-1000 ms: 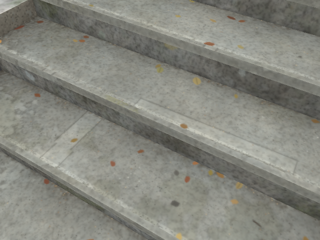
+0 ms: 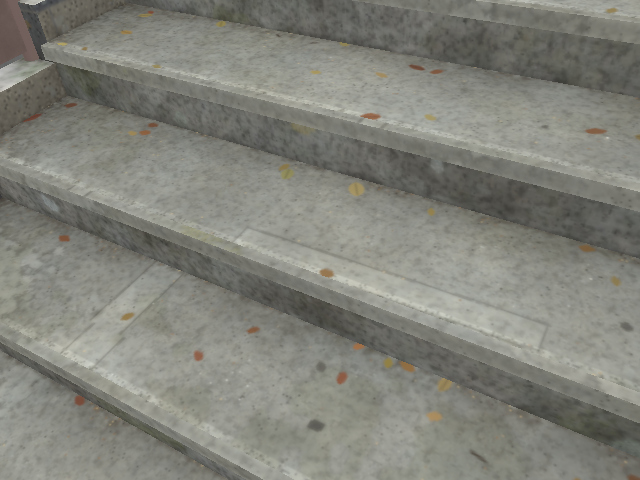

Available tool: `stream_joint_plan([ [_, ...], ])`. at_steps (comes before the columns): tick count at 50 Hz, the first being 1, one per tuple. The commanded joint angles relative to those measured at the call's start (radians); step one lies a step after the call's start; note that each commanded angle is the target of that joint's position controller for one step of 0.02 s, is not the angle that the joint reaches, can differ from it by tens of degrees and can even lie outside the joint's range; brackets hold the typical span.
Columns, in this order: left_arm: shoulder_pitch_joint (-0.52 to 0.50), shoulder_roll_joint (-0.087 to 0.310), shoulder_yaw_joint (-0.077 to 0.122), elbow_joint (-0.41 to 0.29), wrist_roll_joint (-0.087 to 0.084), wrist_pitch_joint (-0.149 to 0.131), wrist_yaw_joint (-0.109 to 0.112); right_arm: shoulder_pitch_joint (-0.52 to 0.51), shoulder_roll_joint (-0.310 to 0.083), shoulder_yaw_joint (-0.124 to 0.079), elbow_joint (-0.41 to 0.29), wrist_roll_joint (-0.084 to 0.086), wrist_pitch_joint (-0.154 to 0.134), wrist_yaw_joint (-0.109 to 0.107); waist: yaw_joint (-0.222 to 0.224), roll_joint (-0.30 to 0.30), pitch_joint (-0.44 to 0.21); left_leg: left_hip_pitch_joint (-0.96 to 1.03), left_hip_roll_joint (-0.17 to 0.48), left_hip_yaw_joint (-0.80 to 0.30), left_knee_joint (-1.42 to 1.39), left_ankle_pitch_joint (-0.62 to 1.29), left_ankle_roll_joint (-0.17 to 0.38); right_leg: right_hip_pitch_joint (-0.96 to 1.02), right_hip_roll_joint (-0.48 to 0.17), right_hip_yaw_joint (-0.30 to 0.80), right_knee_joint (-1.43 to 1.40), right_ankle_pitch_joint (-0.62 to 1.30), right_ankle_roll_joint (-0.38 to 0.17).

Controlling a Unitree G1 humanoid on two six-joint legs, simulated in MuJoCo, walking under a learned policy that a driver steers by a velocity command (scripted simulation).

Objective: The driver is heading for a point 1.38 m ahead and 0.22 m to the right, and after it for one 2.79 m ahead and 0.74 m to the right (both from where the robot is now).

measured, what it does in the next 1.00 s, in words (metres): climbs: left foot, then right foot 0.16 m higher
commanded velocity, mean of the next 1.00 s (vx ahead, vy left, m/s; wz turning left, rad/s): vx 0.49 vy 0.00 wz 0.00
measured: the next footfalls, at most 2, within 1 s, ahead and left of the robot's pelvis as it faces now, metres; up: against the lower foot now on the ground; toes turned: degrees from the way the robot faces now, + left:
left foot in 0.48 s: +0.25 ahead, +0.06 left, +0.00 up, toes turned +5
right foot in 0.90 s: +0.53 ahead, -0.15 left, +0.16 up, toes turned -4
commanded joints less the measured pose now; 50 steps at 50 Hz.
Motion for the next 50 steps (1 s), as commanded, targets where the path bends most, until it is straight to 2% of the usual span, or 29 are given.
stream_joint_plan([
  [1, -0.247, 0.055, 0.01, -0.085, 0.024, -0.057, 0.005, 0.12, -0.055, -0.005, -0.057, 0.004, 0.017, -0.003, -0.123, -0.123, 0.158, -0.127, -0.032, 0.078, 0.31, 0.047, -0.057, -0.151, -0.188, 0.446, -0.698, -0.026, -0.004],
  [4, -0.05, 0.105, 0.037, 0.01, 0.022, -0.102, -0.01, -0.038, 0.024, 0.031, -0.108, 0.022, 0.002, -0.004, -0.029, -0.06, 0.205, -0.321, -0.036, 0.053, 0.352, -0.024, -0.011, 0.033, -0.224, 0.489, -0.741, 0.028, -0.051],
  [8, 0.055, 0.15, 0.068, 0.015, 0.01, -0.134, -0.002, -0.164, -0.04, 0.017, -0.153, 0.035, -0.016, 0.004, 0.044, -0.087, 0.115, -0.404, 0.005, 0.077, 0.075, 0.003, -0.034, 0.357, -0.23, 0.434, -0.83, 0.231, -0.07],
  [11, 0.111, 0.146, 0.075, 0.012, 0.004, -0.134, 0.019, -0.219, -0.036, 0.017, -0.195, 0.032, 0.001, 0.006, 0.065, -0.099, 0.102, -0.395, 0.038, 0.075, -0.035, 0.011, -0.067, 0.443, -0.246, 0.415, -0.879, 0.333, -0.096],
  [13, 0.178, 0.176, 0.081, -0.001, 0.013, -0.135, 0.027, -0.266, -0.037, 0.023, -0.22, 0.03, 0.006, 0.031, 0.095, -0.11, 0.095, -0.399, 0.062, 0.184, -0.173, -0.068, -0.087, 0.534, -0.225, 0.407, -0.964, 0.417, -0.133],
  [15, 0.158, 0.152, 0.069, -0.027, 0.007, -0.122, 0.049, -0.29, -0.021, 0.042, -0.212, 0.058, 0.013, 0.064, 0.109, -0.107, 0.093, -0.159, 0.079, 0.269, -0.557, -0.125, -0.084, 0.454, -0.183, 0.297, -1.075, 0.45, -0.086],
  [16, 0.181, 0.165, 0.075, -0.015, 0.008, -0.117, 0.051, -0.311, 0.007, 0.046, -0.215, 0.067, 0.025, 0.077, 0.13, -0.183, 0.115, -0.046, 0.074, 0.301, -0.673, -0.187, -0.075, 0.43, -0.176, 0.273, -1.126, 0.46, -0.085],
  [17, 0.141, 0.17, 0.07, -0.024, 0.01, -0.123, 0.046, -0.287, 0.001, 0.042, -0.203, 0.078, 0.024, 0.09, 0.109, -0.213, 0.126, 0.044, 0.085, 0.268, -0.748, -0.136, -0.054, 0.437, -0.201, 0.26, -1.137, 0.569, -0.07],
  [19, 0.116, 0.195, 0.077, -0.025, 0.005, -0.127, 0.02, -0.197, -0.013, 0.028, -0.166, 0.061, 0.016, 0.082, 0.066, -0.167, 0.106, 0.195, 0.039, 0.291, -0.891, -0.091, 0.007, 0.489, -0.208, 0.212, -1.095, 0.781, -0.056],
  [21, 0.125, 0.228, 0.088, -0.012, 0.018, -0.131, -0.013, -0.04, -0.045, 0.001, -0.103, 0.053, -0.008, 0.058, -0.001, -0.104, -0.016, 0.379, -0.053, 0.342, -1.074, -0.053, 0.057, 0.639, -0.166, 0.131, -0.849, 1.425, -0.044],
  [22, 0.088, 0.246, 0.092, -0.016, -0.001, -0.119, -0.029, 0.061, -0.047, -0.005, -0.072, 0.055, -0.024, 0.054, -0.062, -0.142, -0.097, 0.529, -0.049, 0.358, -1.214, 0.064, 0.068, 0.646, -0.118, 0.069, -0.664, 1.461, -0.018],
  [23, 0.027, 0.222, 0.086, -0.054, -0.027, -0.109, -0.043, 0.135, -0.058, -0.016, -0.043, 0.042, -0.032, 0.049, -0.106, -0.19, -0.119, 0.725, 0.013, 0.298, -1.256, 0.107, 0.08, 0.463, -0.075, 0.07, -0.485, 1.274, 0.003],
  [24, 0.011, 0.113, 0.05, -0.106, -0.049, -0.108, -0.053, 0.172, -0.079, -0.006, -0.067, 0.019, -0.056, 0.046, -0.119, -0.091, -0.144, 0.901, 0.263, -0.024, -1.25, -0.094, 0.128, 0.156, -0.03, 0.102, -0.256, 0.772, 0.005],
  [25, 0.042, 0.059, 0.038, -0.136, -0.046, -0.111, -0.055, 0.155, -0.168, -0.015, -0.077, 0.001, -0.062, 0.036, -0.06, 0.08, -0.104, 0.984, 0.442, -0.377, -1.298, -0.023, 0.239, -0.16, 0.065, 0.095, 0.019, 0.366, 0.032],
  [26, 0.048, 0.138, 0.055, -0.107, -0.027, -0.102, -0.047, 0.173, -0.144, -0.021, -0.062, 0.024, -0.058, 0.019, -0.085, 0.026, -0.074, 0.862, 0.457, -0.381, -1.346, -0.217, 0.332, -0.217, 0.035, 0.141, 0.263, 0.411, 0.042],
  [27, 0.016, 0.154, 0.061, -0.118, -0.01, -0.102, -0.047, 0.127, -0.102, -0.004, -0.068, 0.037, -0.064, 0.02, -0.049, 0.01, 0.014, 0.749, 0.407, -0.317, -1.379, -0.363, 0.317, -0.279, 0.016, 0.15, 0.392, 0.44, 0.042],
  [30, -0.027, 0.052, 0.03, -0.145, 0.001, -0.085, -0.059, 0.133, -0.004, 0.034, -0.011, 0.027, -0.091, 0.007, 0.014, -0.001, 0.093, 0.534, 0.314, -0.128, -1.379, -0.242, 0.239, -0.415, 0.012, 0.145, 0.756, 0.45, 0.044],
  [33, -0.204, -0.054, -0.018, -0.239, -0.015, -0.067, -0.036, 0.241, -0.006, 0.04, 0.11, 0.028, -0.125, 0.026, 0.017, 0.005, 0.168, 0.501, 0.356, -0.097, -1.398, -0.249, 0.223, -0.728, 0.025, 0.182, 1.075, 0.324, -0.004],
  [36, -0.375, -0.062, -0.052, -0.338, -0.025, -0.061, -0.025, 0.228, -0.028, 0.049, 0.18, 0.044, -0.132, 0.029, 0.051, -0.054, 0.264, 0.353, 0.303, 0.028, -1.478, -0.282, 0.136, -0.785, 0.01, 0.153, 0.883, 0.346, -0.018],
  [39, -0.424, -0.016, -0.057, -0.395, -0.012, -0.033, -0.04, 0.216, -0.083, 0.048, 0.192, 0.083, -0.129, -0.02, 0.059, -0.008, 0.213, 0.325, 0.281, 0.076, -1.7, 0.101, 0.178, -0.482, -0.083, 0.016, 0.476, 0.38, -0.003],
  [40, -0.365, 0.01, -0.05, -0.353, -0.026, -0.032, -0.036, 0.181, -0.082, 0.049, 0.183, 0.092, -0.127, -0.02, 0.059, -0.045, 0.184, 0.335, 0.241, 0.18, -1.69, 0.364, 0.165, -0.323, -0.083, -0.043, 0.295, 0.38, -0.015],
  [41, -0.282, -0.028, -0.06, -0.317, -0.039, -0.036, -0.034, 0.155, -0.103, 0.046, 0.174, 0.102, -0.129, -0.021, 0.088, -0.031, 0.089, 0.317, 0.233, 0.252, -1.62, 0.75, 0.162, -0.066, -0.044, -0.078, 0.158, 0.391, -0.044],
  [43, -0.051, 0.011, -0.028, -0.219, -0.045, -0.044, -0.022, 0.181, -0.204, 0.01, 0.153, 0.113, -0.142, -0.021, 0.168, 0.066, -0.161, 0.553, 0.292, 0.238, -1.305, 1.522, 0.159, 0.184, 0.065, -0.091, 0.033, 0.397, -0.032],
  [44, 0.037, 0.062, -0.009, -0.198, -0.04, -0.052, -0.021, 0.146, -0.248, -0.009, 0.137, 0.113, -0.146, -0.005, 0.221, 0.102, -0.228, 0.642, 0.282, 0.251, -1.102, 1.564, 0.137, 0.268, 0.104, -0.074, -0.188, 0.402, -0.027],
  [45, 0.113, 0.15, 0.026, -0.169, -0.021, -0.051, -0.012, 0.138, -0.217, -0.015, 0.108, 0.095, -0.15, 0.009, 0.243, 0.108, -0.275, 0.573, 0.239, 0.208, -0.806, 1.397, 0.11, 0.391, 0.077, 0.128, -0.329, 0.257, -0.054],
  [46, 0.199, 0.296, 0.073, -0.124, -0.003, -0.055, -0.002, 0.112, -0.073, 0.001, 0.032, 0.1, -0.152, 0.046, 0.211, -0.299, -0.288, 0.196, 0.032, 0.144, -0.364, 0.314, 0.044, 0.588, -0.212, 0.717, -0.707, 0.353, -0.156],
  [47, 0.15, 0.316, 0.094, -0.105, -0.025, -0.05, 0.0, 0.143, -0.021, -0.002, 0.006, 0.053, -0.149, 0.067, 0.159, -0.327, -0.33, 0.006, -0.075, -0.057, 0.01, -0.001, 0.043, 0.606, -0.276, 1.121, -1.015, 0.406, -0.162],
  [48, 0.004, 0.252, 0.085, -0.103, -0.013, -0.052, -0.011, 0.194, 0.043, 0.014, -0.02, 0.036, -0.139, 0.077, 0.036, -0.185, -0.223, -0.082, -0.028, -0.056, 0.22, 0.061, 0.041, 0.475, -0.3, 1.03, -1.005, 0.12, -0.132],
  [50, -0.018, 0.099, 0.053, 0.001, -0.007, -0.071, -0.029, 0.053, 0.09, 0.04, -0.086, 0.006, -0.128, 0.059, -0.009, -0.023, 0.062, -0.226, 0.041, 0.048, 0.271, 0.14, 0.061, 0.226, -0.238, 0.713, -0.902, 0.122, -0.075],
])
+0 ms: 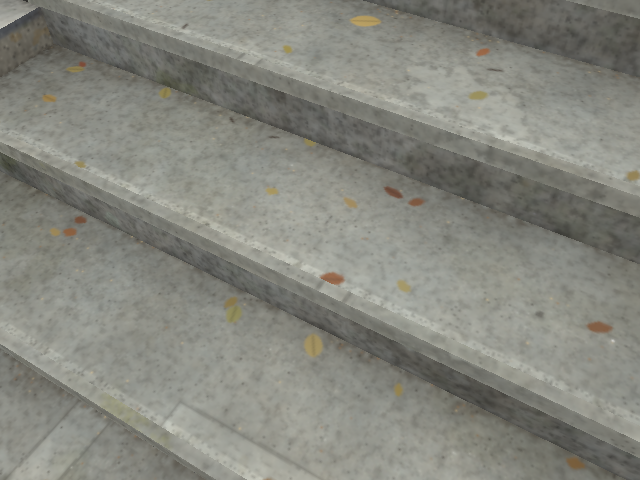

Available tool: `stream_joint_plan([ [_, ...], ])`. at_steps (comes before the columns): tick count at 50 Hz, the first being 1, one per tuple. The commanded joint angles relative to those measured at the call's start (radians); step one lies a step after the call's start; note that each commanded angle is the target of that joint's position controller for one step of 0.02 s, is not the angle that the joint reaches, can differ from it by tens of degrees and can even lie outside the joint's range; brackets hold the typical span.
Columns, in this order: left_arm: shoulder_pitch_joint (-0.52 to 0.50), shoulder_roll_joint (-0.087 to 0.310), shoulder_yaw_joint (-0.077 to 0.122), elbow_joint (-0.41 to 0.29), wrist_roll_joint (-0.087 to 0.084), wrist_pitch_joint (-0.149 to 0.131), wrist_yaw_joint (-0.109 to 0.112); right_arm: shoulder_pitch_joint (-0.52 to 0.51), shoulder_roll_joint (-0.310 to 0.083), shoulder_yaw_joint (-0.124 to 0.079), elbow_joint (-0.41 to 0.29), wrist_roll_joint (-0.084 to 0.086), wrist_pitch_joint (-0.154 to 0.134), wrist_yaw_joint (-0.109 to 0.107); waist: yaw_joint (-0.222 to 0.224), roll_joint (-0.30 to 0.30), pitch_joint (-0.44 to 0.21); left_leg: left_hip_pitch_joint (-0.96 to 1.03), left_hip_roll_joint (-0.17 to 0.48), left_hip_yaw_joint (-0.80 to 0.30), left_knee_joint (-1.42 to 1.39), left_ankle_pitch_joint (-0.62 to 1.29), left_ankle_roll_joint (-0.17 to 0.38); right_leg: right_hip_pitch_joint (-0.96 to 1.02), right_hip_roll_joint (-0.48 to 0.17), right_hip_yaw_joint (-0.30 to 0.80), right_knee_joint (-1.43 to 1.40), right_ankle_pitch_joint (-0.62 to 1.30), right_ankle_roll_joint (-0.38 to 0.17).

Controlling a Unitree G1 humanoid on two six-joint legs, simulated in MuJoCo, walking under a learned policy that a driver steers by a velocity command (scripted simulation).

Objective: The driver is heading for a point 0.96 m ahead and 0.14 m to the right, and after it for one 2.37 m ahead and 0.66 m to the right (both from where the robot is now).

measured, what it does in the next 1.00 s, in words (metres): climbs: left foot 0.16 m higher, then right foot 0.16 m higher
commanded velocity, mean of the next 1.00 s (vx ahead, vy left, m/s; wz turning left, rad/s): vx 0.50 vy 0.00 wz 0.00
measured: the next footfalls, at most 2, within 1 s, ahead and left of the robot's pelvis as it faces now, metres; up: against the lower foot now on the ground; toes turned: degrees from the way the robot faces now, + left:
left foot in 0.46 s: +0.48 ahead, +0.05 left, +0.16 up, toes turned +5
right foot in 1.00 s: +0.76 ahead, -0.08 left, +0.32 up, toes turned -5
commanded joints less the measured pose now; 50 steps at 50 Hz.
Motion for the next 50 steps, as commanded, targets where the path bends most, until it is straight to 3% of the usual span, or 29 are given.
stream_joint_plan([
  [1, 0.114, 0.014, 0.032, 0.092, 0.011, -0.035, -0.01, -0.069, 0.088, 0.038, -0.172, -0.028, 0.005, 0.0, -0.026, 0.035, 0.035, -0.469, 0.006, 0.014, 0.429, 0.022, 0.018, 0.255, -0.23, 0.594, -0.703, -0.046, -0.072],
  [3, 0.177, -0.017, 0.027, 0.166, 0.023, -0.066, -0.026, -0.09, 0.112, 0.053, -0.189, -0.004, 0.043, -0.014, -0.031, -0.052, 0.054, -0.58, -0.007, 0.003, 0.545, -0.056, 0.026, 0.299, -0.204, 0.456, -0.739, 0.099, -0.052],
  [5, 0.248, 0.001, 0.031, 0.212, 0.007, -0.089, -0.041, -0.171, 0.13, 0.068, -0.225, -0.014, 0.06, -0.032, -0.032, -0.034, 0.075, -0.704, 0.011, -0.009, 0.505, -0.123, 0.044, 0.357, -0.192, 0.374, -0.757, 0.18, -0.048],
  [6, 0.236, 0.022, 0.032, 0.196, 0.008, -0.097, -0.045, -0.194, 0.096, 0.067, -0.234, -0.012, 0.068, -0.029, -0.039, 0.007, 0.089, -0.674, 0.018, 0.038, 0.354, -0.113, 0.038, 0.315, -0.167, 0.313, -0.806, 0.185, -0.028],
  [9, 0.267, 0.047, 0.026, 0.19, -0.015, -0.108, -0.033, -0.263, 0.08, 0.064, -0.241, -0.02, 0.077, -0.023, -0.028, -0.024, 0.055, -0.647, 0.042, 0.146, 0.216, 0.034, 0.013, 0.354, -0.16, 0.265, -0.872, 0.408, -0.012],
  [12, 0.452, 0.093, 0.04, 0.241, -0.006, -0.13, -0.018, -0.377, 0.136, 0.077, -0.27, -0.024, 0.085, -0.041, 0.035, -0.079, 0.029, -0.984, 0.062, 0.186, 0.491, -0.143, 0.043, 0.689, -0.218, 0.339, -0.859, 0.528, -0.047],
  [15, 0.56, 0.039, 0.027, 0.282, 0.005, -0.109, 0.004, -0.623, 0.148, 0.105, -0.373, -0.009, 0.067, -0.043, 0.11, -0.093, 0.087, -1.157, 0.092, 0.258, 0.435, -0.323, 0.037, 0.834, -0.226, 0.34, -0.941, 0.527, -0.051],
  [18, 0.596, 0.051, 0.032, 0.299, -0.017, -0.069, 0.033, -0.663, 0.149, 0.123, -0.423, 0.007, 0.087, -0.011, 0.114, -0.058, 0.066, -0.83, 0.123, 0.303, 0.096, -0.34, 0.061, 0.786, -0.25, 0.258, -1.153, 0.777, -0.076],
  [19, 0.525, 0.012, 0.011, 0.28, -0.042, -0.063, 0.033, -0.594, 0.133, 0.115, -0.37, 0.025, 0.102, -0.011, 0.08, 0.014, 0.01, -0.561, 0.031, 0.424, -0.039, -0.312, 0.073, 0.7, -0.169, 0.144, -1.121, 1.199, -0.034],
  [20, 0.461, 0.09, 0.02, 0.229, -0.027, -0.082, 0.027, -0.506, 0.146, 0.115, -0.363, 0.053, 0.092, -0.009, 0.024, -0.1, -0.036, -0.279, -0.01, 0.42, -0.18, -0.305, 0.103, 0.602, -0.21, 0.12, -1.039, 1.711, -0.031],
  [22, 0.415, 0.228, 0.062, 0.203, -0.034, -0.123, 0.015, -0.167, 0.034, 0.054, -0.27, 0.06, 0.099, -0.039, -0.143, -0.255, -0.233, 0.011, -0.074, 0.343, -0.332, -0.262, 0.129, 0.737, -0.291, 0.169, -0.728, 2.156, -0.018],
  [23, 0.337, 0.275, 0.082, 0.167, -0.053, -0.14, -0.008, -0.047, -0.032, 0.029, -0.232, 0.038, 0.104, -0.046, -0.216, -0.265, -0.329, 0.177, -0.085, 0.284, -0.488, -0.261, 0.145, 0.746, -0.272, 0.133, -0.505, 2.061, -0.011],
  [24, 0.387, 0.208, 0.074, 0.134, -0.068, -0.158, -0.028, 0.002, -0.101, -0.004, -0.19, 0.016, 0.088, -0.054, -0.189, -0.127, -0.398, 0.429, 0.075, -0.058, -0.643, -0.405, 0.225, 0.448, -0.179, 0.156, -0.164, 1.673, 0.009],
  [25, 0.327, 0.172, 0.082, 0.085, -0.052, -0.157, -0.063, 0.053, -0.18, -0.037, -0.153, 0.018, 0.099, -0.058, -0.199, 0.175, -0.44, 0.511, 0.314, -0.635, -1.008, -0.204, 0.369, 0.193, 0.124, 0.14, 0.392, 0.4, 0.061],
  [26, 0.338, 0.138, 0.092, 0.059, -0.005, -0.161, -0.068, -0.082, -0.162, -0.037, -0.152, 0.019, 0.097, -0.056, -0.105, 0.095, -0.467, 0.442, 0.309, -0.787, -1.135, -0.204, 0.353, 0.104, 0.1, 0.318, 0.757, 0.327, 0.047],
  [27, 0.283, 0.055, 0.071, 0.005, 0.007, -0.145, -0.058, -0.169, -0.106, -0.025, -0.122, 0.022, 0.08, -0.054, -0.027, -0.026, -0.336, 0.326, 0.299, -0.653, -1.135, -0.402, 0.318, -0.001, 0.037, 0.285, 0.876, 0.374, 0.041],
  [28, 0.173, 0.008, 0.049, -0.048, 0.031, -0.132, -0.042, -0.146, -0.024, -0.004, -0.048, 0.014, 0.063, -0.058, -0.014, -0.137, -0.164, 0.209, 0.28, -0.524, -1.108, -0.482, 0.263, -0.109, 0.001, 0.259, 0.894, 0.364, 0.016],
  [30, 0.112, -0.121, -0.012, -0.117, 0.034, -0.087, -0.022, -0.067, 0.105, 0.035, 0.078, -0.021, 0.029, -0.057, 0.062, -0.124, 0.008, 0.029, 0.216, -0.287, -1.092, -0.307, 0.19, -0.233, -0.007, 0.283, 1.022, 0.322, -0.023],
  [31, 0.128, -0.157, -0.033, -0.122, 0.023, -0.074, -0.022, -0.025, 0.122, 0.043, 0.109, -0.018, 0.019, -0.051, 0.08, -0.105, 0.02, 0.02, 0.211, -0.2, -1.09, -0.2, 0.157, -0.284, -0.013, 0.297, 1.041, 0.318, -0.031],
  [34, 0.11, -0.091, -0.029, -0.113, 0.008, -0.035, -0.014, -0.035, 0.071, 0.049, 0.13, -0.002, -0.027, -0.022, 0.124, -0.095, 0.081, -0.073, 0.151, 0.012, -1.161, -0.034, 0.069, -0.302, -0.031, 0.269, 0.769, 0.353, -0.013],
  [35, 0.05, -0.118, -0.035, -0.12, 0.001, -0.023, 0.0, 0.048, 0.033, 0.046, 0.162, -0.014, -0.045, -0.012, 0.08, -0.022, 0.054, -0.002, 0.18, -0.012, -1.17, 0.056, 0.086, -0.403, 0.025, 0.184, 1.012, 0.292, -0.012],
  [38, -0.097, -0.137, -0.052, -0.187, 0.018, -0.013, 0.017, 0.137, -0.003, 0.044, 0.194, 0.013, -0.053, 0.0, 0.068, -0.014, 0.068, 0.147, 0.181, -0.029, -1.162, -0.056, 0.047, -0.662, -0.023, 0.183, 1.137, 0.233, -0.024],
  [40, -0.268, -0.148, -0.07, -0.254, 0.025, -0.011, 0.01, 0.214, 0.006, 0.047, 0.223, 0.007, -0.032, -0.014, 0.027, 0.011, 0.088, 0.185, 0.144, 0.0, -1.205, -0.165, 0.019, -0.717, -0.05, 0.081, 1.012, 0.207, -0.016],
  [42, -0.36, -0.139, -0.075, -0.286, 0.016, -0.004, -0.007, 0.264, 0.02, 0.047, 0.229, 0.014, -0.02, -0.053, -0.01, 0.039, 0.076, 0.225, 0.148, -0.025, -1.275, 0.008, 0.043, -0.646, -0.083, 0.022, 0.846, 0.219, -0.001],
  [44, -0.378, -0.119, -0.072, -0.288, 0.009, 0.003, -0.016, 0.287, -0.035, 0.027, 0.21, 0.033, -0.011, -0.088, -0.026, 0.067, 0.028, 0.36, 0.187, -0.018, -1.368, 0.313, 0.091, -0.508, -0.108, 0.015, 0.597, 0.132, 0.0],
  [46, -0.316, -0.121, -0.072, -0.236, -0.025, 0.009, -0.023, 0.238, -0.042, 0.026, 0.166, 0.04, -0.008, -0.098, -0.006, 0.042, -0.039, 0.35, 0.163, 0.135, -1.333, 0.862, 0.089, -0.147, -0.044, -0.083, 0.248, 0.045, -0.035],
  [47, -0.218, -0.135, -0.068, -0.193, -0.036, 0.014, -0.019, 0.237, -0.087, 0.012, 0.15, 0.038, -0.006, -0.106, 0.037, 0.126, -0.131, 0.393, 0.198, 0.16, -1.246, 1.275, 0.11, 0.015, 0.022, -0.109, 0.212, -0.013, -0.046],
  [48, -0.117, -0.086, -0.045, -0.147, -0.045, 0.016, -0.013, 0.246, -0.121, 0.004, 0.14, 0.04, -0.012, -0.105, 0.078, 0.187, -0.186, 0.464, 0.234, 0.155, -1.13, 1.533, 0.127, 0.113, 0.072, -0.125, 0.143, -0.071, -0.053],
  [50, 0.101, 0.038, 0.003, -0.067, -0.01, 0.005, -0.003, 0.155, -0.135, -0.005, 0.086, 0.049, -0.033, -0.073, 0.19, 0.209, -0.262, 0.413, 0.234, 0.151, -0.756, 1.435, 0.101, 0.379, 0.052, 0.06, -0.115, -0.041, -0.1],
])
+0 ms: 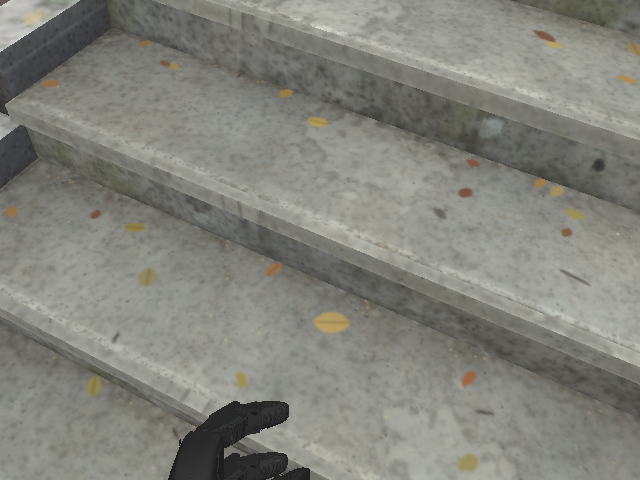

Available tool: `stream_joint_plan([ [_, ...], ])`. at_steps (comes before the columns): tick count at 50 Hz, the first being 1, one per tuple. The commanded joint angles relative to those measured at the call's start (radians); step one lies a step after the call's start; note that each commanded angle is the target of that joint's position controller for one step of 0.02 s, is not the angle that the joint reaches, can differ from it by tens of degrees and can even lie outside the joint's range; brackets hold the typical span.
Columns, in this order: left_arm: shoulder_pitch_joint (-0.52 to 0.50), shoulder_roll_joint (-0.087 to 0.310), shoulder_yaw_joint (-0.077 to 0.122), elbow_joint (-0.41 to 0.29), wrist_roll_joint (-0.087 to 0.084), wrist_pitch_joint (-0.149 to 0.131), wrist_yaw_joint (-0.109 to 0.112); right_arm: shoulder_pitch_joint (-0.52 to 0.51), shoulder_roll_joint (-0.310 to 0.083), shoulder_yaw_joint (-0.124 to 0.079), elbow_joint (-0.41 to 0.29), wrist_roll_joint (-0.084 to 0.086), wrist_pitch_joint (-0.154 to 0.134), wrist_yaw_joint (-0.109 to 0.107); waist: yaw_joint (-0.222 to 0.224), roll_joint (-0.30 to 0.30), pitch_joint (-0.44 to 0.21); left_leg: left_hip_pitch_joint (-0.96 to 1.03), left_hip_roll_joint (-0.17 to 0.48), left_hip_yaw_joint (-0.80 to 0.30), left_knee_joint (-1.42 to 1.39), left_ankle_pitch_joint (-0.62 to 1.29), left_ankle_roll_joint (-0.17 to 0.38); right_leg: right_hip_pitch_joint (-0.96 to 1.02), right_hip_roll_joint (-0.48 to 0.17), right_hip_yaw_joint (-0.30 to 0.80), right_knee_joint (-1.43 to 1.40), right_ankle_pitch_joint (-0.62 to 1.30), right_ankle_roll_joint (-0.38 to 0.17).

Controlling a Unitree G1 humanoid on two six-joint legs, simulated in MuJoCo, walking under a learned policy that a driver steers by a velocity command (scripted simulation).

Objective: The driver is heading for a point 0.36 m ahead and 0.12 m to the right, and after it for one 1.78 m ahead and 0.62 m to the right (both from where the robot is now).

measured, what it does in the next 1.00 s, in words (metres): climbs, turning right: left foot 0.16 m higher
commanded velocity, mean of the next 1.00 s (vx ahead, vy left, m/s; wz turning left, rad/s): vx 0.24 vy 0.00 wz -0.36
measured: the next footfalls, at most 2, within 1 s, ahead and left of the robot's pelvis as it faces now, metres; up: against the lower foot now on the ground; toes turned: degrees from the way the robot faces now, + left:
left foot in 0.54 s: +0.59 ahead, +0.13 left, +0.32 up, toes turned -4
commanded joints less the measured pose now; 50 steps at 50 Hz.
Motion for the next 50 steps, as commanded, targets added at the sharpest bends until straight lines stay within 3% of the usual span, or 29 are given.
stream_joint_plan([
  [1, 0.439, 0.292, 0.124, 0.092, 0.038, -0.015, 0.025, -0.097, -0.204, -0.055, -0.194, 0.029, -0.042, 0.038, 0.254, -0.009, -0.286, -0.462, 0.068, -0.042, 0.808, 1.107, 0.015, 0.798, -0.156, 0.631, -0.461, -0.203, -0.175],
  [2, 0.434, 0.338, 0.151, 0.109, 0.03, 0.007, 0.029, -0.177, -0.189, -0.072, -0.218, -0.012, -0.041, 0.066, 0.265, -0.193, -0.279, -0.642, -0.128, -0.101, 1.279, 0.079, -0.012, 0.744, -0.294, 1.143, -0.912, -0.323, -0.26],
  [3, 0.294, 0.3, 0.148, 0.117, 0.019, -0.002, 0.025, -0.157, -0.099, -0.058, -0.277, -0.047, -0.033, 0.076, 0.152, -0.087, -0.18, -0.786, -0.075, -0.244, 1.513, 0.068, -0.003, 0.662, -0.309, 1.124, -0.955, -0.428, -0.223],
  [5, 0.28, 0.194, 0.125, 0.209, 0.03, -0.037, 0.025, -0.259, -0.035, -0.029, -0.351, -0.062, -0.012, 0.061, 0.079, 0.081, 0.047, -0.928, -0.028, -0.191, 1.573, 0.074, 0.017, 0.437, -0.282, 0.824, -0.869, -0.315, -0.129],
  [6, 0.31, 0.116, 0.105, 0.27, 0.04, -0.056, 0.023, -0.254, 0.006, -0.012, -0.361, -0.052, 0.005, 0.051, 0.03, 0.096, 0.073, -0.947, -0.016, -0.209, 1.562, 0.065, 0.018, 0.394, -0.24, 0.677, -0.833, -0.139, -0.085],
  [8, 0.36, 0.064, 0.09, 0.336, 0.054, -0.087, 0.013, -0.245, 0.061, 0.017, -0.361, -0.036, 0.042, 0.038, 0.007, -0.009, 0.093, -1.067, -0.026, -0.233, 1.681, -0.014, 0.025, 0.421, -0.218, 0.537, -0.883, -0.001, -0.049],
  [9, 0.395, 0.098, 0.097, 0.363, 0.041, -0.091, 0.004, -0.3, 0.063, 0.028, -0.396, -0.039, 0.05, 0.033, 0.005, -0.029, 0.12, -1.153, 0.007, -0.214, 1.639, -0.058, 0.019, 0.46, -0.198, 0.482, -0.908, 0.012, -0.04],
  [10, 0.378, 0.063, 0.061, 0.372, 0.138, -0.065, -0.065, -0.418, -0.077, 0.031, -0.366, -0.041, 0.061, 0.084, 0.072, 0.002, -0.002, -1.257, -0.056, -0.345, 1.559, 0.159, 0.157, 0.48, -0.136, 0.481, -0.846, 0.098, -0.067],
  [12, 0.299, 0.164, 0.078, 0.338, 0.13, -0.056, -0.106, -0.431, -0.124, 0.021, -0.359, -0.047, 0.043, 0.104, 0.014, -0.013, -0.053, -1.151, 0.006, -0.186, 1.399, 0.201, 0.167, 0.396, -0.106, 0.352, -0.915, 0.178, -0.056],
  [14, 0.393, 0.168, 0.065, 0.351, 0.108, -0.082, -0.092, -0.494, -0.114, 0.027, -0.357, -0.071, 0.039, 0.105, 0.031, -0.065, -0.093, -1.18, 0.04, -0.095, 1.45, 0.17, 0.095, 0.49, -0.108, 0.351, -0.911, 0.407, -0.064],
  [16, 0.702, 0.151, 0.056, 0.47, 0.118, -0.088, -0.071, -0.637, -0.07, 0.062, -0.387, -0.055, 0.044, 0.086, 0.155, -0.093, -0.058, -1.604, 0.028, -0.117, 1.738, -0.071, 0.048, 0.897, -0.201, 0.492, -0.858, 0.601, -0.114],
  [19, 0.821, 0.102, 0.036, 0.553, 0.145, -0.087, -0.056, -0.879, -0.045, 0.098, -0.464, -0.044, 0.04, 0.058, 0.201, -0.087, 0.012, -1.897, 0.07, -0.145, 1.678, -0.323, 0.087, 1.091, -0.243, 0.539, -0.85, 0.601, -0.078],
  [21, 0.776, 0.115, 0.035, 0.538, 0.145, -0.079, -0.063, -0.999, -0.056, 0.104, -0.501, -0.052, 0.042, 0.066, 0.184, -0.024, 0.005, -1.669, 0.111, -0.047, 1.387, -0.159, 0.11, 0.879, -0.202, 0.48, -0.935, 0.499, -0.049],
  [22, 0.645, 0.138, 0.035, 0.479, 0.146, -0.064, -0.106, -1.086, -0.011, 0.124, -0.534, -0.069, 0.07, 0.088, 0.153, -0.019, -0.023, -1.178, 0.119, 0.027, 1.244, 0.057, 0.116, 0.451, -0.185, 0.413, -1.109, 0.475, -0.075],
  [23, 0.609, 0.196, 0.055, 0.474, 0.116, -0.063, -0.141, -1.153, 0.02, 0.14, -0.575, -0.049, 0.097, 0.095, 0.116, -0.104, 0.014, -0.835, 0.095, -0.007, 1.172, -0.039, 0.089, 0.169, -0.196, 0.4, -1.25, 0.507, -0.07],
  [25, 0.561, 0.291, 0.071, 0.392, 0.034, -0.126, -0.134, -0.906, -0.106, 0.08, -0.482, -0.036, 0.098, 0.102, 0.004, -0.179, -0.087, -0.543, -0.033, 0.082, 1.051, 0.022, 0.001, 0.349, -0.186, 0.333, -1.086, 1.32, -0.04],
  [26, 0.536, 0.357, 0.09, 0.37, 0.012, -0.143, -0.135, -0.783, -0.201, 0.042, -0.413, -0.031, 0.103, 0.087, -0.034, -0.167, -0.128, -0.507, -0.081, 0.082, 0.815, -0.018, -0.006, 0.552, -0.19, 0.309, -0.977, 1.532, 0.016],
  [27, 0.514, 0.378, 0.111, 0.357, 0.023, -0.15, -0.139, -0.596, -0.249, 0.012, -0.349, -0.033, 0.098, 0.061, -0.068, -0.176, -0.201, -0.307, -0.078, 0.027, 0.673, 0.067, 0.025, 0.59, -0.203, 0.308, -0.812, 1.646, 0.065],
  [28, 0.655, 0.183, 0.074, 0.323, 0.077, -0.164, -0.125, -0.403, -0.249, 0.02, -0.319, -0.04, 0.079, 0.037, -0.043, 0.158, -0.581, 0.229, 0.219, -0.454, 0.561, 0.577, 0.277, 0.275, -0.084, 0.343, -0.413, 1.043, 0.131],
  [29, 0.693, 0.184, 0.093, 0.328, 0.045, -0.128, -0.116, -0.153, -0.27, 0.009, -0.29, -0.076, 0.09, 0.046, -0.109, 0.381, -0.813, 0.263, 0.493, -0.987, 0.249, 0.576, 0.452, 0.265, 0.102, 0.429, 0.124, 0.157, 0.146],
  [30, 0.578, 0.225, 0.136, 0.344, 0.006, -0.097, -0.122, -0.194, -0.305, -0.017, -0.252, -0.092, 0.052, 0.04, -0.11, 0.251, -0.501, -0.094, 0.452, -1.011, 0.148, 0.214, 0.355, 0.136, 0.055, 0.527, 0.521, 0.288, 0.146],
  [31, 0.525, 0.215, 0.153, 0.323, 0.003, -0.093, -0.104, -0.366, -0.325, -0.021, -0.225, -0.039, 0.015, 0.034, -0.023, 0.2, -0.301, -0.353, 0.387, -0.808, 0.155, -0.061, 0.254, 0.078, 0.013, 0.464, 0.613, 0.317, 0.149],
  [33, 0.513, 0.127, 0.119, 0.353, 0.059, -0.092, -0.084, -0.581, -0.125, 0.022, -0.182, -0.02, -0.004, 0.04, 0.086, -0.043, -0.218, -0.534, 0.339, -0.474, 0.19, -0.101, 0.185, 0.068, -0.055, 0.362, 0.615, 0.299, 0.112],
  [34, 0.469, 0.095, 0.105, 0.342, 0.063, -0.078, -0.085, -0.644, -0.034, 0.042, -0.176, -0.03, -0.003, 0.04, 0.135, -0.085, -0.188, -0.603, 0.308, -0.362, 0.147, -0.051, 0.156, 0.093, -0.089, 0.362, 0.546, 0.267, 0.095],
  [36, 0.41, 0.081, 0.086, 0.331, 0.051, -0.06, -0.085, -0.681, 0.021, 0.044, -0.166, -0.025, -0.012, 0.009, 0.173, -0.035, -0.207, -0.603, 0.277, -0.226, 0.098, 0.125, 0.12, 0.089, -0.119, 0.364, 0.44, 0.209, 0.082],
  [39, 0.211, 0.164, 0.085, 0.244, 0.03, -0.078, -0.113, -0.61, -0.146, -0.015, -0.16, -0.051, -0.021, -0.005, 0.135, -0.027, -0.211, -0.496, 0.219, 0.018, -0.005, 0.165, 0.097, 0.141, -0.115, 0.247, 0.185, 0.148, 0.148],
  [42, 0.227, 0.261, 0.107, 0.247, 0.052, -0.078, -0.135, -0.714, -0.236, -0.039, -0.233, -0.048, -0.04, 0.015, 0.177, 0.04, -0.154, -0.549, 0.209, 0.099, -0.097, 0.172, 0.07, 0.373, -0.122, 0.205, 0.009, 0.203, 0.151],
  [48, 0.138, 0.29, 0.102, 0.143, 0.045, -0.057, -0.098, -0.671, -0.293, -0.065, -0.242, -0.047, -0.064, 0.011, 0.11, 0.049, -0.102, -0.186, 0.357, 0.049, -0.005, 0.261, 0.142, 0.356, -0.159, 0.257, -0.348, 0.074, 0.141],
  [50, 0.17, 0.302, 0.113, 0.134, 0.034, -0.062, -0.086, -0.643, -0.285, -0.068, -0.239, -0.038, -0.041, 0.007, 0.108, 0.037, -0.094, -0.122, 0.367, 0.062, 0.055, 0.185, 0.128, 0.424, -0.112, 0.187, -0.611, 0.181, 0.126],
])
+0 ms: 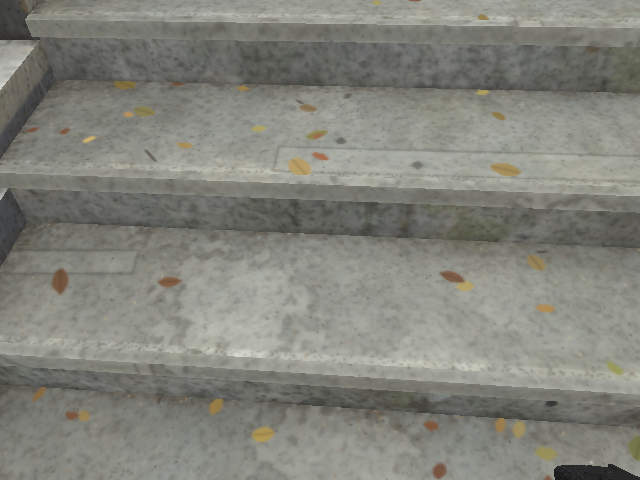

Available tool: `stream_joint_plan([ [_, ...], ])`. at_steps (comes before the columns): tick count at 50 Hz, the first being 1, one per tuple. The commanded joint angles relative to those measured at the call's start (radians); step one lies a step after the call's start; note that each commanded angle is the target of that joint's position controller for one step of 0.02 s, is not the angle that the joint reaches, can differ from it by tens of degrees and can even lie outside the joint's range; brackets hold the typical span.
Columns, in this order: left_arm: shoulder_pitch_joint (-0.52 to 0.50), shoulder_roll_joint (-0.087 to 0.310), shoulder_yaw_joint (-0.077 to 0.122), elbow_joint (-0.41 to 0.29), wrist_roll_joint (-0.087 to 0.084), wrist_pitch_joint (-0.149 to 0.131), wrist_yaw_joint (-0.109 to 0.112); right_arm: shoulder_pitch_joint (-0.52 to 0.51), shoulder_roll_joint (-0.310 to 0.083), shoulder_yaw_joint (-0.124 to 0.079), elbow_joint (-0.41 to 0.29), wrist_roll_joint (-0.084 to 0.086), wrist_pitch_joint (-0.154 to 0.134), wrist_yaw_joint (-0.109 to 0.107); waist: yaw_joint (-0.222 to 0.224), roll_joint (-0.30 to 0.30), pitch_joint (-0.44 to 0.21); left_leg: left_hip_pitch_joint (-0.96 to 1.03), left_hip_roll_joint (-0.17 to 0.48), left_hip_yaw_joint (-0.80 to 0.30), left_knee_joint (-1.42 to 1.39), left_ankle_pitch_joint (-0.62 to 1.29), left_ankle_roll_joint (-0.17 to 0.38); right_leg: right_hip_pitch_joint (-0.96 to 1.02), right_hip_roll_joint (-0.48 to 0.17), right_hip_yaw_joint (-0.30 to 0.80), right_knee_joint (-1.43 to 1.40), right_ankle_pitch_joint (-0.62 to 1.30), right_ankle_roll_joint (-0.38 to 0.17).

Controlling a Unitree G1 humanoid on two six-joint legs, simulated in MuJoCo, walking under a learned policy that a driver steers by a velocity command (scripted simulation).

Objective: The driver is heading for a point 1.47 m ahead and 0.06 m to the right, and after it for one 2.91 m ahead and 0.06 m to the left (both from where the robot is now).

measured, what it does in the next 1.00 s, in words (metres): steps on the spot, turning right: right foot, then left foot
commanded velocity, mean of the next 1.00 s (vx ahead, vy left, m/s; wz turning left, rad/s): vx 0.01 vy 0.00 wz -0.38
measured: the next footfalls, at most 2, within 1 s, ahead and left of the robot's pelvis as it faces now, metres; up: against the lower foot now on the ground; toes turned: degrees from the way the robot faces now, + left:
right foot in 0.02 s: +0.05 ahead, -0.12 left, +0.00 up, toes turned -3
left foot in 0.44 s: +0.10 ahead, +0.13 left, +0.00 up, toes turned -14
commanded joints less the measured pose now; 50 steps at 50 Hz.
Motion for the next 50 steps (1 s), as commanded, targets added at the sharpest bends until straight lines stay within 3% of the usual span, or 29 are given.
stream_joint_plan([
  [1, 0.087, 0.098, 0.039, -0.035, -0.015, -0.019, 0.025, -0.017, -0.116, -0.029, -0.062, 0.01, 0.011, -0.002, 0.019, 0.074, -0.06, 0.196, 0.287, -0.227, -0.07, 0.096, 0.152, 0.127, 0.063, -0.059, -0.357, 0.143, -0.044],
  [2, 0.086, 0.104, 0.054, -0.023, -0.003, -0.033, 0.035, 0.032, -0.07, -0.018, -0.041, 0.009, 0.028, 0.003, 0.006, 0.015, -0.057, 0.168, 0.234, -0.184, 0.039, -0.01, 0.082, 0.202, 0.072, -0.013, -0.497, 0.292, -0.101],
  [3, 0.084, 0.207, 0.076, -0.033, -0.022, -0.042, 0.065, 0.057, -0.001, -0.006, -0.119, 0.006, 0.031, -0.011, -0.069, -0.233, -0.15, -0.025, 0.066, -0.061, 0.268, -0.24, -0.049, 0.378, -0.11, 0.28, -0.468, 0.747, -0.301],
  [4, 0.187, 0.242, 0.095, -0.016, -0.023, -0.051, 0.079, -0.096, -0.036, -0.003, -0.182, 0.018, 0.017, -0.018, 0.069, -0.239, -0.112, -0.347, -0.042, -0.161, 0.411, -0.396, -0.108, 0.522, -0.194, 0.486, -0.52, 0.62, -0.387],
  [5, 0.251, 0.231, 0.099, 0.022, 0.016, -0.067, 0.082, -0.203, -0.012, 0.008, -0.208, 0.009, 0.024, -0.01, 0.12, -0.172, -0.122, -0.492, -0.03, -0.297, 0.633, -0.433, -0.1, 0.577, -0.161, 0.465, -0.518, 0.567, -0.346],
  [6, 0.193, 0.23, 0.107, 0.017, 0.028, -0.07, 0.077, -0.193, -0.016, 0.009, -0.209, 0.013, 0.033, -0.002, 0.095, -0.105, -0.12, -0.57, -0.026, -0.373, 0.808, -0.424, -0.101, 0.573, -0.154, 0.422, -0.475, 0.621, -0.314],
  [7, 0.13, 0.196, 0.097, -0.02, 0.017, -0.062, 0.078, -0.151, -0.087, -0.019, -0.182, 0.006, 0.041, -0.007, 0.069, -0.022, -0.117, -0.569, -0.03, -0.431, 0.926, -0.416, -0.107, 0.518, -0.161, 0.391, -0.467, 0.704, -0.324],
  [9, 0.035, 0.131, 0.074, -0.061, -0.017, -0.031, 0.078, -0.107, -0.085, -0.022, -0.199, 0.005, 0.039, -0.022, 0.006, 0.027, -0.117, -0.494, -0.021, -0.466, 1.031, -0.319, -0.089, 0.339, -0.153, 0.351, -0.471, 0.69, -0.325],
  [11, 0.062, 0.076, 0.049, -0.093, -0.002, 0.006, 0.085, -0.089, -0.067, -0.018, -0.232, 0.003, 0.055, -0.031, 0.007, 0.042, -0.144, -0.534, -0.056, -0.486, 1.015, -0.216, -0.106, 0.307, -0.122, 0.394, -0.447, 0.52, -0.328],
  [17, 0.01, 0.124, 0.041, -0.212, -0.026, -0.043, 0.088, 0.053, -0.067, -0.009, -0.222, -0.01, 0.073, -0.015, -0.02, -0.011, -0.123, -0.32, -0.039, -0.395, 0.725, -0.196, -0.171, 0.134, -0.033, 0.322, -0.431, 0.449, -0.219],
  [19, 0.009, 0.153, 0.05, -0.211, -0.032, -0.036, 0.098, 0.038, -0.016, 0.008, -0.252, -0.005, 0.088, 0.018, 0.0, -0.047, -0.092, -0.163, -0.06, -0.348, 0.431, -0.306, -0.143, 0.065, 0.0, 0.326, -0.43, 0.373, -0.184],
  [21, 0.015, 0.166, 0.058, -0.194, -0.018, -0.01, 0.077, 0.13, -0.024, 0.002, -0.237, 0.043, 0.071, 0.041, -0.018, -0.064, -0.096, -0.029, -0.086, -0.33, 0.12, -0.032, -0.109, 0.114, -0.034, 0.407, -0.395, 0.352, -0.219],
  [22, 0.104, 0.129, 0.051, -0.158, -0.022, -0.002, 0.067, 0.127, -0.043, -0.008, -0.232, 0.042, 0.061, 0.038, -0.007, -0.032, -0.107, 0.041, -0.08, -0.346, 0.015, -0.01, -0.076, 0.133, -0.011, 0.416, -0.347, 0.255, -0.204],
  [23, 0.202, 0.048, 0.032, -0.123, -0.023, 0.003, 0.062, 0.129, -0.076, -0.015, -0.245, 0.023, 0.048, 0.034, 0.012, 0.041, -0.136, 0.12, 0.024, -0.434, -0.005, 0.209, 0.029, 0.097, 0.07, 0.357, -0.203, 0.089, -0.121],
  [24, 0.263, -0.024, 0.014, -0.183, -0.008, -0.003, 0.064, 0.1, -0.228, -0.042, -0.279, 0.012, 0.035, 0.024, 0.084, 0.334, -0.196, 0.317, 0.299, -0.842, -0.03, 0.683, 0.389, -0.216, 0.249, 0.166, 0.025, -0.217, 0.033],
  [25, 0.148, 0.099, 0.046, -0.179, -0.011, -0.007, 0.068, 0.153, -0.214, -0.054, -0.263, -0.023, 0.027, 0.023, -0.014, 0.227, -0.217, 0.316, 0.393, -1.047, -0.083, 0.578, 0.466, -0.331, 0.211, 0.177, 0.396, -0.327, 0.125],
  [26, 0.108, 0.131, 0.06, -0.171, -0.023, 0.0, 0.087, 0.147, -0.2, -0.053, -0.241, -0.019, 0.027, 0.021, -0.021, 0.126, -0.158, 0.253, 0.347, -0.967, -0.09, 0.401, 0.4, -0.395, 0.221, 0.203, 0.627, -0.236, 0.137],
  [28, 0.051, 0.127, 0.06, -0.158, -0.028, 0.016, 0.142, 0.053, 0.008, 0.037, -0.247, -0.032, 0.059, 0.043, 0.0, 0.113, -0.089, 0.104, 0.199, -0.712, -0.068, 0.25, 0.266, -0.456, 0.239, 0.249, 0.725, 0.005, 0.108],
  [30, 0.078, 0.073, 0.044, -0.149, -0.006, 0.015, 0.126, 0.001, 0.104, 0.09, -0.253, 0.02, 0.081, 0.066, 0.056, 0.076, -0.124, 0.053, 0.14, -0.59, -0.043, 0.187, 0.197, -0.372, 0.165, 0.219, 0.648, 0.011, 0.119],
  [32, 0.13, 0.064, 0.043, -0.105, -0.011, 0.012, 0.097, 0.019, 0.103, 0.103, -0.258, 0.063, 0.076, 0.081, 0.044, 0.083, -0.117, 0.079, 0.112, -0.539, -0.045, 0.069, 0.151, -0.317, 0.122, 0.172, 0.42, -0.07, 0.186],
  [34, 0.108, 0.027, 0.034, -0.087, -0.013, 0.006, 0.061, 0.106, 0.023, 0.081, -0.206, 0.091, 0.066, 0.083, 0.008, 0.069, -0.057, 0.103, 0.084, -0.494, -0.058, -0.158, 0.076, -0.223, 0.064, 0.045, -0.044, -0.159, 0.233],
  [36, 0.099, -0.019, 0.021, -0.055, -0.019, 0.012, -0.013, 0.129, -0.062, 0.052, -0.136, 0.09, 0.051, 0.115, 0.032, 0.118, 0.037, -0.168, 0.06, -0.48, -0.084, -0.381, 0.024, 0.145, 0.06, -0.073, -0.248, 0.004, 0.209],
  [37, 0.107, 0.019, 0.024, -0.063, -0.023, 0.007, -0.013, 0.108, -0.061, 0.049, -0.118, 0.06, 0.047, 0.138, 0.035, 0.144, 0.035, -0.223, 0.094, -0.512, -0.062, -0.377, 0.039, 0.227, 0.05, -0.039, -0.201, 0.143, 0.168],
  [39, 0.055, 0.042, 0.018, -0.12, -0.037, -0.021, 0.008, 0.056, 0.08, 0.094, -0.121, 0.072, 0.028, 0.165, 0.058, 0.129, -0.027, -0.101, 0.133, -0.553, -0.005, -0.165, 0.021, 0.24, -0.007, 0.041, -0.369, 0.322, 0.069],
  [40, -0.105, 0.128, 0.026, -0.181, -0.059, -0.037, 0.02, 0.223, 0.07, 0.083, -0.105, 0.04, 0.009, 0.13, -0.086, 0.021, -0.082, 0.005, 0.059, -0.42, 0.049, 0.059, 0.013, 0.174, 0.015, 0.048, -0.298, 0.401, -0.057],
  [41, -0.144, 0.116, 0.036, -0.193, -0.051, -0.034, 0.033, 0.161, -0.007, 0.059, -0.128, 0.024, 0.001, 0.093, -0.061, 0.035, -0.101, 0.128, 0.022, -0.351, 0.113, 0.154, 0.017, 0.042, 0.017, 0.056, -0.304, 0.363, -0.113],
  [44, -0.055, 0.068, 0.03, -0.171, -0.041, -0.022, 0.048, 0.112, -0.024, 0.034, -0.151, 0.031, 0.023, 0.077, -0.009, 0.063, -0.089, 0.077, 0.046, -0.386, 0.077, 0.077, 0.067, 0.088, 0.035, 0.031, -0.299, 0.222, -0.047],
  [46, 0.032, 0.049, 0.031, -0.128, -0.043, -0.009, 0.038, 0.12, 0.034, 0.047, -0.14, 0.046, 0.03, 0.105, 0.016, 0.075, -0.042, 0.026, 0.041, -0.39, 0.046, 0.015, 0.048, 0.125, 0.038, 0.026, -0.331, 0.181, -0.023],
  [50, 0.009, 0.025, 0.027, -0.128, -0.041, -0.005, 0.028, 0.139, 0.028, 0.037, -0.127, 0.036, 0.032, 0.118, 0.006, 0.055, -0.067, 0.049, 0.017, -0.352, 0.079, 0.055, 0.021, 0.168, 0.045, 0.014, -0.352, 0.238, -0.028],
])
